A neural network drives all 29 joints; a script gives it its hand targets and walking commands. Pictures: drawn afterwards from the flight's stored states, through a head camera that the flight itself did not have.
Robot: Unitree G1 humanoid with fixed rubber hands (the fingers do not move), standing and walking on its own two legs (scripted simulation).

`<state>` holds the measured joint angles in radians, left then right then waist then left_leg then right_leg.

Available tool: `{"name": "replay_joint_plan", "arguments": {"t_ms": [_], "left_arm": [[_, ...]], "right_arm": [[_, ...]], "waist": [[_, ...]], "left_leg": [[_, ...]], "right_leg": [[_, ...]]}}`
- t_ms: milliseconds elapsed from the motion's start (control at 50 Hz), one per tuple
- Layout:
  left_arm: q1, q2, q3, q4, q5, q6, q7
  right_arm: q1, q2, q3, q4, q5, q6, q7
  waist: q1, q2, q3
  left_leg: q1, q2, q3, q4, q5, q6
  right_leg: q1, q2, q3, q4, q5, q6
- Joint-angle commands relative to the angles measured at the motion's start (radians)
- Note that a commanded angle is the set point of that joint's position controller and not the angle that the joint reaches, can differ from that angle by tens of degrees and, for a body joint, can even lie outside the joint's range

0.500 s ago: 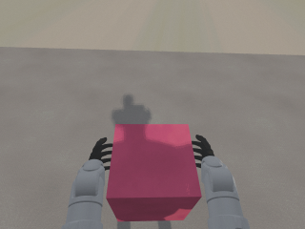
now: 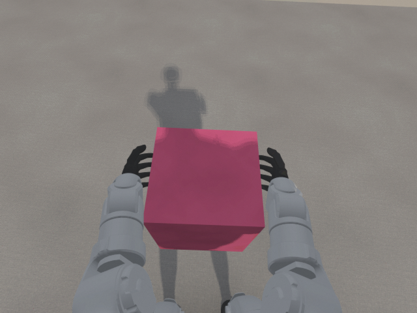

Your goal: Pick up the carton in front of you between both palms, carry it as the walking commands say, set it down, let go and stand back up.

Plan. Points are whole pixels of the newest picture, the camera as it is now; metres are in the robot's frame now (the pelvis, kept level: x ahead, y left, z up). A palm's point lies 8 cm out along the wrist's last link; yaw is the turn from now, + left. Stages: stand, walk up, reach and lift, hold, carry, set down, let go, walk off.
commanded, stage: set down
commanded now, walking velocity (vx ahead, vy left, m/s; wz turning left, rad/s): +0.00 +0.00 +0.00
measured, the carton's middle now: (204, 195) +0.37 +0.00 -0.08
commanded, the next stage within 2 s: none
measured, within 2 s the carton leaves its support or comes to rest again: rests again in 1.98 s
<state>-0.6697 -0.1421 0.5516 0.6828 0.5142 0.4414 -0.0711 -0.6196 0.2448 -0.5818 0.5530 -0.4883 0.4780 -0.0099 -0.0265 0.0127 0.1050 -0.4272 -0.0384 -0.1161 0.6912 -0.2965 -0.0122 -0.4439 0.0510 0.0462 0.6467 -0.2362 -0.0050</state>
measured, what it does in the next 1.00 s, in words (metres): lowers itself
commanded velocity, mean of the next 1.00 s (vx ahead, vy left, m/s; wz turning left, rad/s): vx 0.00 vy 0.00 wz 0.00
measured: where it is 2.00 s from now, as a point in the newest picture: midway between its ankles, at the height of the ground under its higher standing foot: outside the picture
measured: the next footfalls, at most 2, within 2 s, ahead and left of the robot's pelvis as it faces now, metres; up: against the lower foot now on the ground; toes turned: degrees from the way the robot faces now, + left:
none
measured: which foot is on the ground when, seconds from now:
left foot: down 0.00-1.00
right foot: down 0.00-1.00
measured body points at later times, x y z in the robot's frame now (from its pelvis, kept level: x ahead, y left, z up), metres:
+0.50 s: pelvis +0.00 +0.02 -0.11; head +0.23 +0.02 +0.28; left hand +0.45 +0.14 -0.19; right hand +0.41 -0.16 -0.19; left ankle +0.04 +0.13 -0.72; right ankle +0.06 -0.12 -0.72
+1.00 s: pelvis -0.04 +0.02 -0.24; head +0.27 +0.02 +0.09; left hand +0.51 +0.12 -0.35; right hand +0.43 -0.17 -0.35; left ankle +0.04 +0.13 -0.72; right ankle +0.06 -0.12 -0.72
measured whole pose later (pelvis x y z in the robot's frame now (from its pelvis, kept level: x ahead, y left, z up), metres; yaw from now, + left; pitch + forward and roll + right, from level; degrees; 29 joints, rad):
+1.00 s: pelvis -0.04 +0.02 -0.24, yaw -1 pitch +46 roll -2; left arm -1.21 0.14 0.30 0.88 0.21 0.27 0.01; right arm -1.00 0.13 -0.59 0.53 -0.20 0.29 -0.14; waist -0.08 0.02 -0.06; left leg -1.96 -0.14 -0.08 1.70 -0.54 -0.02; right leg -1.97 0.10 0.09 1.64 -0.48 0.08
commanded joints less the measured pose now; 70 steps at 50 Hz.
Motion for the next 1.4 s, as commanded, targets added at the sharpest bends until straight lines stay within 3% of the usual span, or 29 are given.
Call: {"name": "replay_joint_plan", "arguments": {"t_ms": [0, 120, 200, 260, 380, 460, 580, 780, 980, 1160, 1380], "left_arm": [[-0.404, -0.645, -0.307, 0.068, -0.144, -0.129, -0.152], [-0.484, -0.781, -0.572, 0.004, -0.267, -0.309, -0.140], [-0.528, -0.841, -0.755, -0.109, -0.356, -0.328, -0.120], [-0.527, -0.868, -0.804, -0.131, -0.381, -0.299, -0.115], [-0.542, -0.873, -0.733, -0.029, -0.350, -0.215, -0.143], [-0.589, -0.842, -0.672, 0.029, -0.331, -0.200, -0.150], [-0.683, -0.787, -0.636, 0.081, -0.333, -0.221, -0.136], [-0.881, -0.715, -0.664, 0.111, -0.391, -0.216, -0.112], [-1.048, -0.633, -0.609, 0.213, -0.403, -0.190, -0.117], [-1.169, -0.541, -0.583, 0.298, -0.410, -0.188, -0.110], [-1.322, -0.431, -0.668, 0.328, -0.496, -0.203, -0.080]], "right_arm": [[-0.413, 0.620, 0.336, 0.057, 0.136, -0.131, 0.132], [-0.502, 0.768, 0.607, 0.006, 0.257, -0.320, 0.144], [-0.547, 0.802, 0.758, -0.085, 0.342, -0.350, 0.156], [-0.544, 0.802, 0.790, -0.106, 0.364, -0.324, 0.171], [-0.562, 0.802, 0.706, -0.022, 0.330, -0.240, 0.213], [-0.609, 0.797, 0.640, 0.023, 0.312, -0.219, 0.217], [-0.698, 0.778, 0.599, 0.041, 0.321, -0.232, 0.186], [-0.919, 0.736, 0.622, -0.019, 0.388, -0.230, 0.114], [-1.118, 0.680, 0.547, -0.007, 0.394, -0.207, 0.077], [-1.246, 0.587, 0.463, 0.008, 0.388, -0.210, 0.072], [-1.388, 0.466, 0.451, 0.001, 0.462, -0.231, 0.066]], "waist": [[-0.012, -0.016, -0.362], [-0.009, 0.017, -0.790], [-0.026, 0.044, -1.158], [-0.035, 0.058, -1.229], [-0.050, 0.059, -1.059], [-0.051, 0.058, -1.031], [-0.052, 0.056, -1.097], [-0.063, 0.062, -1.266], [-0.079, 0.070, -1.244], [-0.107, 0.102, -1.181], [-0.158, 0.165, -1.174]], "left_leg": [[-0.171, -0.085, 0.068, -0.047, 0.083, 0.043], [-0.254, -0.099, 0.053, 0.119, 0.302, 0.012], [-0.225, -0.099, 0.053, 0.251, 0.489, -0.016], [-0.244, -0.096, 0.051, 0.310, 0.495, -0.027], [-0.470, -0.102, 0.067, 0.365, 0.270, -0.026], [-0.588, -0.111, 0.079, 0.422, 0.224, -0.020], [-0.733, -0.125, 0.095, 0.539, 0.214, -0.015], [-0.889, -0.141, 0.129, 0.725, 0.127, -0.019], [-1.044, -0.142, 0.148, 0.861, 0.030, -0.014], [-1.109, -0.134, 0.142, 0.974, 0.012, -0.012], [-1.044, -0.112, 0.114, 1.132, 0.096, -0.017]], "right_leg": [[0.106, 0.051, 0.003, -0.012, 0.139, 0.030], [-0.015, 0.078, -0.003, 0.196, 0.349, 0.031], [-0.124, 0.092, -0.022, 0.328, 0.454, 0.046], [-0.279, 0.099, -0.041, 0.380, 0.400, 0.049], [-0.533, 0.101, -0.064, 0.450, 0.198, 0.041], [-0.633, 0.101, -0.069, 0.508, 0.162, 0.047], [-0.741, 0.106, -0.078, 0.615, 0.172, 0.065], [-0.803, 0.117, -0.105, 0.795, 0.135, 0.089], [-0.878, 0.118, -0.126, 0.932, 0.070, 0.096], [-0.998, 0.107, -0.148, 1.050, 0.047, 0.097], [-1.096, 0.081, -0.173, 1.207, 0.091, 0.095]]}}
